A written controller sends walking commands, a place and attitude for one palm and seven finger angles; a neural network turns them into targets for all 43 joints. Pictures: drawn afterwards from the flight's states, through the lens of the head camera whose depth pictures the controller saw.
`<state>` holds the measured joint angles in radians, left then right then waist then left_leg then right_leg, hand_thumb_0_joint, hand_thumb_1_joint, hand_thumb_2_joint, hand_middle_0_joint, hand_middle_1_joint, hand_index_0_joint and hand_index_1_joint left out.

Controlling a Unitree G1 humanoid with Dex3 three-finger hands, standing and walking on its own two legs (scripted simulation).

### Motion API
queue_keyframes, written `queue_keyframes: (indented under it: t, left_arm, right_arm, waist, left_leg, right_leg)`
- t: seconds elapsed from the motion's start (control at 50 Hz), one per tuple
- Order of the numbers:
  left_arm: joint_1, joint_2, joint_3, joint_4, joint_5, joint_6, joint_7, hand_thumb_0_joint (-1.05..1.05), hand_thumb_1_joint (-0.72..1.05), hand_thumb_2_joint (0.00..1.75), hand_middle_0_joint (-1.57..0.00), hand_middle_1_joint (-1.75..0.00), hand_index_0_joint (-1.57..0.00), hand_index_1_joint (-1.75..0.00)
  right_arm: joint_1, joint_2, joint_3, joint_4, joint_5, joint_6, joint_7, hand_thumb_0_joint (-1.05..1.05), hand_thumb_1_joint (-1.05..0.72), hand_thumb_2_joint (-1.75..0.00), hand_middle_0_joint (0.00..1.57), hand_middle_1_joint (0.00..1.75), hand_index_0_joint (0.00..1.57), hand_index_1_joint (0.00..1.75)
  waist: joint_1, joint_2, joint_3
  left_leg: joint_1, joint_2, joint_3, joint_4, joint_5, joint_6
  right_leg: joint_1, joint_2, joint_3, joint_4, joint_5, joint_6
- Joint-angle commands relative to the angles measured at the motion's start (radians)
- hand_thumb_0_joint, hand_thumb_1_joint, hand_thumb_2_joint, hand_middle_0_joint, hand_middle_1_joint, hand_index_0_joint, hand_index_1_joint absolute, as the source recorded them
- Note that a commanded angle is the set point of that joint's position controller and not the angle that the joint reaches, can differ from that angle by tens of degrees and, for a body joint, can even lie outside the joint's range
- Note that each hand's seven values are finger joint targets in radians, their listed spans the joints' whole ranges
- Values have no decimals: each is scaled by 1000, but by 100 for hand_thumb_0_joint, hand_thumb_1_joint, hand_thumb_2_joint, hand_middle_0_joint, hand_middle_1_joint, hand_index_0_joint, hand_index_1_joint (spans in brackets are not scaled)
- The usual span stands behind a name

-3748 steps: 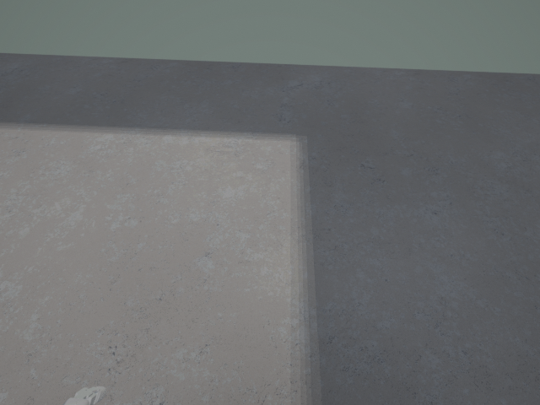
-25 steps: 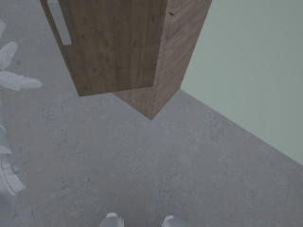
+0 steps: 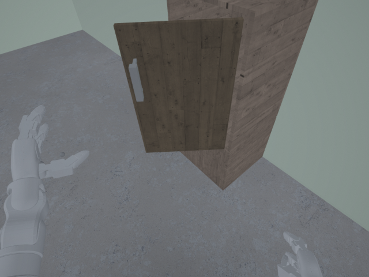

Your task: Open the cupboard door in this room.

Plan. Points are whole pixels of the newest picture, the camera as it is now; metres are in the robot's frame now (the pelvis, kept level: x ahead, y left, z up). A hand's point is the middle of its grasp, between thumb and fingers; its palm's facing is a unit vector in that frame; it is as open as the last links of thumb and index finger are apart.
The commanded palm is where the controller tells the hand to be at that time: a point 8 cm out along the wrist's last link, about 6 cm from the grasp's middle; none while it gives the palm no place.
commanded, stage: draw the hand back to the body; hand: left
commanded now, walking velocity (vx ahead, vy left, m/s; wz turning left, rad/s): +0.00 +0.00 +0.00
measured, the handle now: (137, 80) +0.70 +0.21 +0.06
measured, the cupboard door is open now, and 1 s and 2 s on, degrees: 51 51 51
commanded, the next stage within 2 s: step back with the hand held close in 0.66 s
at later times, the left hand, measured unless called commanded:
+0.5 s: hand (30, 192) +0.22 +0.27 +0.16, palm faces +0.48 -0.78 -0.40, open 7.6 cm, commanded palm +0.17 +0.30 +0.17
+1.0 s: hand (22, 197) +0.21 +0.27 +0.16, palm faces +0.35 -0.77 -0.53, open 7.4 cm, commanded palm +0.15 +0.31 +0.18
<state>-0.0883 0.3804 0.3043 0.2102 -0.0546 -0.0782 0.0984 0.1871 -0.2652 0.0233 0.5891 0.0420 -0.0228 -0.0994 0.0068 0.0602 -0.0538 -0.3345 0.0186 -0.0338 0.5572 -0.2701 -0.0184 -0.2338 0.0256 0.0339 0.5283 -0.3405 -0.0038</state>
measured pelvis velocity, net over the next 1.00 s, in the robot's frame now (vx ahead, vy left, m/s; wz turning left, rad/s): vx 0.00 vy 0.02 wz -0.04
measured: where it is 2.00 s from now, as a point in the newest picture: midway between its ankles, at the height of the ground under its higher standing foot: outside the picture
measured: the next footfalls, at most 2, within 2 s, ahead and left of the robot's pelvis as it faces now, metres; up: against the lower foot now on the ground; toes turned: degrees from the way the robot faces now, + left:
right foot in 1.86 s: -0.09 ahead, -0.09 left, +0.00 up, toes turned +9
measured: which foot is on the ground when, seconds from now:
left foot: down 0.00-1.00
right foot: down 0.00-1.00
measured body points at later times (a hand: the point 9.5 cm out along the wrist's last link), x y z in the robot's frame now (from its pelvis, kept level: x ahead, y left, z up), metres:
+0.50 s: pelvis +0.01 -0.01 +0.01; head +0.00 -0.04 +0.46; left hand +0.18 +0.30 +0.18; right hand +0.20 -0.22 -0.09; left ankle +0.01 +0.13 -0.73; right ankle -0.04 -0.12 -0.73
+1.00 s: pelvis +0.00 +0.02 +0.01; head +0.01 -0.01 +0.46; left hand +0.18 +0.31 +0.19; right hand +0.17 -0.24 -0.08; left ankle +0.01 +0.13 -0.73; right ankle -0.04 -0.12 -0.73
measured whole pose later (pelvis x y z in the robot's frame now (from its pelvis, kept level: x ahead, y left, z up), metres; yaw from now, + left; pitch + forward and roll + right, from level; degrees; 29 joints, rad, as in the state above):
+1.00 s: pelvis +0.00 +0.02 +0.01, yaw -2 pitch +1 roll +0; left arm 0.56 0.40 0.39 -0.39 -0.05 -0.18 0.10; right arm 0.17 -0.26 -0.02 0.61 0.02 -0.03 -0.11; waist 0.02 0.07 -0.02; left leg -0.24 0.01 0.01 0.44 -0.22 0.00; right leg -0.15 0.01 0.08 0.40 -0.27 0.02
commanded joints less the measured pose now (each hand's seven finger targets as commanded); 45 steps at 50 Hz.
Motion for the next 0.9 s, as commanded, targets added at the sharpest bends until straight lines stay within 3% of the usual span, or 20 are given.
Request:
queue_keyframes:
  t: [0.0,0.04,0.06,0.08,0.12,0.14,0.16,0.18,0.26,0.28,0.32,0.34,0.36,0.38,0.44,0.74,0.76,0.78,0.8,0.88]
  left_arm:
    - [-95,214,90,-361,-6,-63,15,0,44,70,-18,-30,-18,-30]
    - [-39,223,110,-444,-4,-67,14,0,51,74,-19,-30,-19,-30]
    - [30,190,95,-457,-9,-61,12,0,55,75,-19,-30,-19,-30]
    - [20,221,126,-517,-4,-68,14,0,58,76,-19,-30,-19,-30]
    - [139,181,108,-544,-9,-63,9,0,65,80,-19,-30,-19,-30]
    - [136,214,141,-604,-5,-71,12,0,69,81,-19,-30,-19,-30]
    - [209,181,126,-610,-9,-68,10,0,73,82,-19,-30,-19,-30]
    - [210,204,148,-665,-3,-75,11,0,76,84,-19,-30,-19,-30]
    - [400,165,145,-758,-9,-80,10,0,90,90,-20,-30,-20,-30]
    - [365,184,160,-747,-3,-81,12,0,90,90,-20,-30,-20,-30]
    - [328,148,127,-692,-4,-72,9,0,90,90,-20,-30,-20,-30]
    - [274,171,145,-691,-1,-76,12,0,90,90,-20,-30,-20,-30]
    - [292,142,125,-654,-3,-72,13,0,90,90,-20,-30,-20,-30]
    - [259,162,141,-651,0,-75,14,0,90,90,-20,-30,-20,-30]
    - [258,164,137,-667,0,-83,15,0,90,90,-20,-30,-20,-30]
    - [342,169,164,-691,-8,-88,10,0,90,90,-20,-30,-20,-30]
    - [539,196,221,-857,-17,-106,11,0,90,90,-20,-30,-20,-30]
    - [522,280,289,-863,-6,-138,15,0,90,90,-20,-30,-20,-30]
    - [611,211,246,-793,-6,-141,10,0,90,90,-20,-30,-20,-30]
    - [603,190,212,-783,-2,-158,21,0,90,90,-20,-30,-20,-30]
  right_arm:
    - [-82,-82,-32,-128,-5,-62,-9,0,-90,-90,20,30,20,30]
    - [-97,-82,-28,-133,-10,-72,-7,0,-90,-90,20,30,20,30]
    - [-98,-74,-33,-128,-12,-77,-8,0,-90,-90,20,30,20,30]
    - [-101,-77,-31,-133,-17,-83,-7,0,-90,-90,20,30,20,30]
    - [-111,-68,-33,-128,-19,-92,-6,0,-90,-90,20,30,20,30]
    - [-117,-67,-29,-130,-24,-97,-6,0,-90,-90,20,30,20,30]
    - [-118,-58,-33,-125,-27,-101,-7,0,-90,-90,20,30,20,30]
    - [-122,-59,-31,-127,-31,-106,-7,0,-90,-90,20,30,20,30]
    - [-127,-43,-32,-120,-39,-126,-7,0,-90,-90,20,30,20,30]
    - [-123,-50,-31,-111,-41,-127,-9,0,-90,-90,20,30,20,30]
    - [-122,-52,-36,-96,-38,-126,-16,0,-90,-90,20,30,20,30]
    - [-123,-57,-35,-92,-41,-126,-22,0,-90,-90,20,30,20,30]
    - [-119,-49,-37,-87,-41,-124,-27,0,-90,-90,20,30,20,30]
    - [-123,-56,-35,-87,-41,-124,-30,0,-90,-90,20,30,20,30]
    - [-129,-55,-33,-88,-43,-130,-32,0,-90,-90,20,30,20,30]
    - [-131,-52,-40,-91,-42,-128,-20,0,-90,-90,20,30,20,30]
    - [-137,-33,-46,-128,-43,-141,-12,0,-90,-90,20,30,20,30]
    - [-136,-80,-44,-150,-27,-109,-3,0,-90,-90,20,30,20,30]
    - [-141,-71,-50,-131,-32,-87,0,0,-90,-90,20,30,20,30]
    - [-120,-79,-66,-139,-23,-61,-12,0,-90,-90,20,30,20,30]
  waist:
    - [9,25,-156]
    - [20,4,-143]
    - [18,11,-132]
    - [26,-24,-153]
    - [28,7,-109]
    - [34,-19,-119]
    - [31,-22,-104]
    - [40,-8,-121]
    - [43,6,-72]
    - [43,-46,-75]
    - [26,-39,-2]
    - [27,-25,-16]
    - [22,-38,7]
    - [29,-60,-3]
    - [39,-18,-37]
    - [49,6,-20]
    - [83,34,-80]
    - [12,5,17]
    - [11,-37,-5]
    - [-4,-42,-86]
  left_leg:
    - [231,-17,75,-92,260,40]
    - [247,-20,77,-107,281,41]
    - [252,-14,81,-112,284,40]
    - [263,-18,76,-119,294,42]
    - [267,-15,86,-125,301,43]
    - [276,-18,82,-130,305,44]
    - [276,-13,89,-129,304,46]
    - [288,-18,90,-131,311,46]
    - [291,-11,89,-140,324,44]
    - [290,-16,88,-142,324,46]
    - [282,-11,88,-148,276,45]
    - [298,-16,87,-154,254,45]
    - [291,-11,86,-158,235,46]
    - [298,-16,82,-162,228,48]
    - [316,-19,81,-168,236,49]
    - [303,-8,88,-184,285,38]
    - [321,0,81,-169,350,39]
    - [231,0,81,-115,274,53]
    - [201,-1,70,-100,226,49]
    - [232,18,74,-113,330,44]
  right_leg:
    - [42,-1,-49,-116,383,1]
    - [47,-1,-51,-140,404,6]
    - [64,-3,-51,-133,403,6]
    - [67,-1,-53,-144,410,8]
    - [75,-6,-52,-155,411,8]
    - [76,-6,-52,-164,419,11]
    - [83,-8,-51,-160,421,13]
    - [82,-9,-50,-171,424,14]
    - [95,-15,-54,-176,422,15]
    - [87,-12,-56,-182,426,19]
    - [53,-12,-51,-203,369,20]
    - [41,-14,-48,-209,339,22]
    - [42,-14,-53,-204,315,22]
    - [37,-11,-52,-212,300,22]
    - [69,-18,-48,-208,304,18]
    - [103,-14,-48,-213,346,16]
    - [151,-17,-53,-199,395,12]
    - [23,-58,40,-235,459,-1]
    - [25,-79,43,-229,464,-4]
    - [37,-74,20,-170,557,9]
